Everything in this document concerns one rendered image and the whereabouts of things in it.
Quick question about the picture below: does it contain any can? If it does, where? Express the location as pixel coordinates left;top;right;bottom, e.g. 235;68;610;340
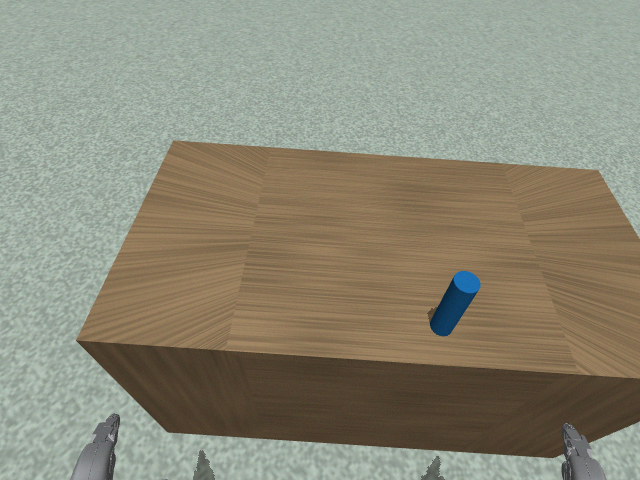
430;271;481;336

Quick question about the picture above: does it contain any left robot hand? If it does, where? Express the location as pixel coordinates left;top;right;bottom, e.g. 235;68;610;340
70;414;167;480

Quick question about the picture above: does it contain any right robot hand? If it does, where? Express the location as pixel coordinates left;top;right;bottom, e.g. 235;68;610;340
561;423;607;480

